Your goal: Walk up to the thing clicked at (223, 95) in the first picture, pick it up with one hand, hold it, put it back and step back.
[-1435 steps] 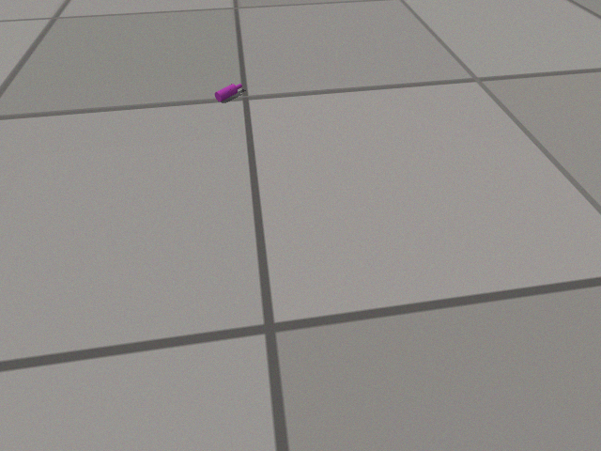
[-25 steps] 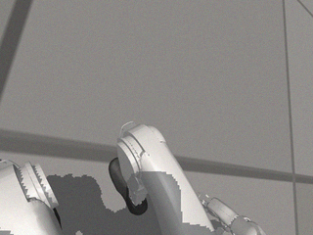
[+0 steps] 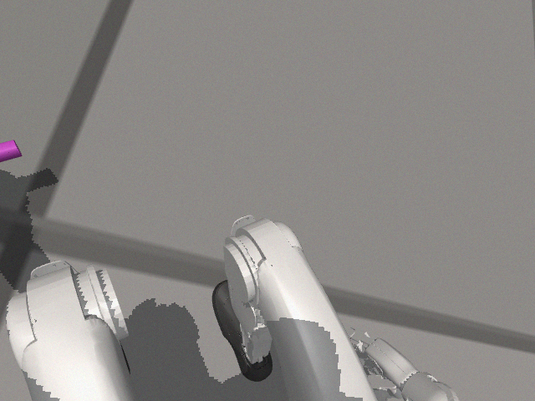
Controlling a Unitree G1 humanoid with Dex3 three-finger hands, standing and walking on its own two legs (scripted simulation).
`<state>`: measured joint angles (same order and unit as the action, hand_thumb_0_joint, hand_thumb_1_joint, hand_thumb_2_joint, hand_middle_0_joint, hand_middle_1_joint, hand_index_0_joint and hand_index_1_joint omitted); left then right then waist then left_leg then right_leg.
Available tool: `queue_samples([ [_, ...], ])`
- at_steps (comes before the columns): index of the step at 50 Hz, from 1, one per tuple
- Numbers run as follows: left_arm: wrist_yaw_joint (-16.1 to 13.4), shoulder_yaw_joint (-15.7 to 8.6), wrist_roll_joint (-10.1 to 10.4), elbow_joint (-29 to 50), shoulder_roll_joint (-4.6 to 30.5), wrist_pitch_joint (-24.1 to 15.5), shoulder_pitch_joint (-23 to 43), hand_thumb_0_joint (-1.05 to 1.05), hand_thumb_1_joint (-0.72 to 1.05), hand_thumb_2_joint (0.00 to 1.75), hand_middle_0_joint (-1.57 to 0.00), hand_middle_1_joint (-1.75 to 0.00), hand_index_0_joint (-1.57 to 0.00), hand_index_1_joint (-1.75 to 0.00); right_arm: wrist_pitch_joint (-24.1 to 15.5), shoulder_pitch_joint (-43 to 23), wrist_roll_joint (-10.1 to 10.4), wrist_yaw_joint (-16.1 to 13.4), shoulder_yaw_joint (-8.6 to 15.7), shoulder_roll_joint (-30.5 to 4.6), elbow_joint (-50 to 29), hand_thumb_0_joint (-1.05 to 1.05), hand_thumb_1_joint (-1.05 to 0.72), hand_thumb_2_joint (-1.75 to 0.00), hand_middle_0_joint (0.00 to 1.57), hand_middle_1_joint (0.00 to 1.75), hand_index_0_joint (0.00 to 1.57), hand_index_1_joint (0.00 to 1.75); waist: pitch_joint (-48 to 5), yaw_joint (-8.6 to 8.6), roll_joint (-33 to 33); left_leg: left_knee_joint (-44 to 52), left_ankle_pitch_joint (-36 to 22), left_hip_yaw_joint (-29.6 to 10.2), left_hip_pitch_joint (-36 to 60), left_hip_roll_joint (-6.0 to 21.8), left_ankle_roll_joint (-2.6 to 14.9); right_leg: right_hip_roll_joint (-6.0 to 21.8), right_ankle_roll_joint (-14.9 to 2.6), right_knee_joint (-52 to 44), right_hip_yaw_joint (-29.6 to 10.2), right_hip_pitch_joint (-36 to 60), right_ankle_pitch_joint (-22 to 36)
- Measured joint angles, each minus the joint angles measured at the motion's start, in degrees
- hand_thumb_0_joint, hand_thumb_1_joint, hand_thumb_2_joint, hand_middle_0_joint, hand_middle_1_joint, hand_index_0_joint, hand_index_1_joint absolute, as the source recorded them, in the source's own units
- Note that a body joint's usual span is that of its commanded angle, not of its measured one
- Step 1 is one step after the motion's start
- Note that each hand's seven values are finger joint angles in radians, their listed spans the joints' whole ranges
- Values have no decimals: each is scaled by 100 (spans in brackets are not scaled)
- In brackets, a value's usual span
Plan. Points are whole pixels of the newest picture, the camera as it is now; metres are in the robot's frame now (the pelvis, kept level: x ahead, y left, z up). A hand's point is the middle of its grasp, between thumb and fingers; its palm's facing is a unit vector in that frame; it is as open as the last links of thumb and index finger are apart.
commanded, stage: settle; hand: left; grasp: from above
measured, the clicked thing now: out of the picture +0.46 +0.34 -0.24
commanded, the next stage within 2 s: lift in 0.40 s
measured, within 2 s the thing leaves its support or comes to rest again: neither
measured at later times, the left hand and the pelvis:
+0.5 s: hand out of the picture +0.43 +0.36 -0.14, palm faces -0.39 -0.13 -0.91, open 8.8 cm; pelvis -0.01 -0.01 +0.01, yaw +4 degrees
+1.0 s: hand out of the picture +0.37 +0.36 -0.02, palm faces -0.43 -0.16 -0.89, open 8.7 cm; pelvis -0.01 -0.01 +0.09, yaw +9 degrees
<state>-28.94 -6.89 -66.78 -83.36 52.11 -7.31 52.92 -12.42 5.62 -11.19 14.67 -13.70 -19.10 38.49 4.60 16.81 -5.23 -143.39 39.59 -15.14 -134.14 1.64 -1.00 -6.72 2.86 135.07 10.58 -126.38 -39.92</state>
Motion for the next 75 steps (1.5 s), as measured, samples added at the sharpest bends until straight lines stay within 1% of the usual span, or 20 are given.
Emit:
queue_samples([
  [4, 257, 161, 119, 139, -226, 146, -25, 3, 21, 15, -88, -28, -91, -23, 123, 9, 122, 0, 185, 29, 4, 1, -90, -89, 20, 30, 20, 30, -222, -127, 209, 94, -38, 117, -32, -1, 38, 32, 3, -31, -88, -37, -9],
  [8, 612, 318, 223, 210, -398, 213, -11, 3, 22, 15, -88, -27, -91, -23, 260, 41, 238, -23, 312, 50, -37, 1, -91, -89, 20, 30, 20, 30, -341, -227, 351, 209, -98, 241, -18, -5, 64, 68, -1, -67, -184, -42, 1],
  [12, 920, 378, 237, 354, -500, 155, -11, 3, 21, 15, -88, -27, -91, -23, 397, 106, 319, -89, 366, 65, -87, 1, -91, -89, 20, 30, 20, 30, -359, -303, 396, 318, -161, 319, 26, -17, 52, 101, -23, -104, -245, -29, 31],
  [14, 1028, 364, 210, 460, -529, 90, -32, 3, 21, 15, -89, -27, -91, -23, 469, 143, 340, -138, 379, 64, -101, 1, -91, -90, 20, 30, 20, 30, -349, -326, 402, 357, -190, 335, 45, -29, 38, 118, -35, -116, -256, -21, 45],
  [18, 1145, 271, 118, 670, -554, -39, -82, 3, 20, 16, -89, -26, -92, -23, 620, 224, 361, -252, 420, 57, -107, 1, -91, -90, 20, 30, 20, 30, -342, -337, 394, 408, -239, 358, 60, -54, 8, 149, -65, -122, -271, -22, 67],
  [22, 1175, 151, 45, 861, -559, -108, -124, 3, 20, 17, -89, -26, -92, -22, 760, 299, 364, -375, 489, 52, -105, 1, -91, -90, 20, 30, 20, 30, -366, -327, 399, 447, -273, 376, 54, -70, -4, 169, -81, -135, -283, -33, 81],
  [26, 1195, 80, -10, 1042, -594, -80, -158, 3, 20, 17, -89, -25, -92, -22, 882, 372, 391, -468, 582, 79, -84, 1, -91, -90, 20, 30, 20, 30, -446, -325, 425, 524, -282, 425, 76, -71, 6, 183, -82, -187, -323, -16, 74],
  [29, 1229, 107, 9, 1098, -640, 4, -152, 3, 20, 17, -90, -25, -92, -22, 947, 418, 427, -519, 644, 112, -59, 1, -91, -90, 20, 30, 20, 30, -541, -340, 465, 623, -284, 466, 115, -70, 17, 197, -87, -267, -354, 20, 65],
  [32, 1354, 126, 99, 1189, -710, 113, -204, 3, 21, 15, -90, -25, -92, -21, 1018, 462, 481, -554, 718, 156, -54, 1, -91, -90, 20, 30, 20, 30, -652, -366, 512, 748, -281, 512, 189, -62, 31, 206, -84, -374, -391, 83, 58],
  [37, 1738, 247, 318, 1475, -911, 277, -409, 3, 23, 11, -90, -24, -92, -21, 1158, 545, 608, -615, 870, 242, -59, 1, -91, -90, 20, 30, 20, 30, -847, -470, 605, 1045, -299, 615, 392, -68, 50, 246, -96, -616, -472, 269, 46],
  [42, 2105, 382, 450, 1978, -1117, 289, -792, 3, 23, 10, -90, -24, -92, -20, 1299, 611, 726, -712, 1023, 274, -100, 1, -91, -90, 21, 30, 20, 30, -1008, -644, 680, 1386, -328, 725, 667, -69, 68, 283, -106, -896, -562, 511, 55],
  [47, 2291, 474, 622, 2560, -1298, 201, -1170, 3, 23, 11, -90, -23, -92, -20, 1380, 604, 836, -851, 1164, 282, -111, 1, -91, -90, 21, 30, 20, 30, -1179, -830, 701, 1743, -377, 826, 970, -70, 88, 315, -101, -1199, -648, 780, 90],
  [50, 2327, 534, 684, 2849, -1373, 179, -1359, 3, 23, 12, -89, -24, -92, -20, 1411, 557, 909, -937, 1235, 291, -128, 1, -91, -90, 21, 30, 20, 30, -1278, -913, 712, 1975, -407, 872, 1187, -69, 98, 329, -99, -1411, -687, 981, 120],
  [54, 2348, 613, 792, 3200, -1458, 248, -1611, 2, 23, 13, -89, -25, -91, -22, 1442, 472, 997, -1054, 1298, 322, -178, 1, -91, -90, 21, 30, 20, 30, -1384, -991, 734, 2330, -439, 916, 1566, -60, 112, 339, -96, -1761, -724, 1343, 166],
  [59, 2421, 729, 925, 3614, -1623, 464, -1942, 2, 22, 15, -87, -26, -90, -23, 1473, 399, 1105, -1209, 1349, 380, -219, 1, -90, -89, 21, 30, 20, 30, -1471, -1064, 776, 2884, -480, 962, 2205, -59, 120, 364, -98, -2315, -761, 1970, 225],
  [65, 2546, 879, 1083, 4046, -1853, 741, -2427, 2, 22, 17, -86, -28, -89, -25, 1524, 356, 1211, -1381, 1357, 459, -190, 1, -90, -89, 21, 30, 20, 30, -1491, -1111, 806, 3745, -577, 1020, 3216, -53, 112, 392, -122, -3166, -808, 2948, 349],
  [71, 2645, 1077, 1164, 4388, -2066, 828, -2957, 2, 21, 19, -86, -29, -88, -26, 1512, 428, 1283, -1543, 1354, 494, -117, 1, -89, -89, 21, 30, 20, 30, -1513, -1160, 815, 4697, -719, 1097, 4339, -35, 112, 406, -150, -4099, -875, 4026, 519],
  [75, 2598, 1168, 1151, 4417, -2196, 780, -3178, 2, 20, 20, -86, -30, -88, -28, 1454, 495, 1315, -1649, 1363, 506, -21, 1, -89, -89, 21, 30, 20, 30, -1483, -1186, 809, 5337, -834, 1151, 5140, -26, 114, 417, -155, -4734, -924, 4803, 653],
])
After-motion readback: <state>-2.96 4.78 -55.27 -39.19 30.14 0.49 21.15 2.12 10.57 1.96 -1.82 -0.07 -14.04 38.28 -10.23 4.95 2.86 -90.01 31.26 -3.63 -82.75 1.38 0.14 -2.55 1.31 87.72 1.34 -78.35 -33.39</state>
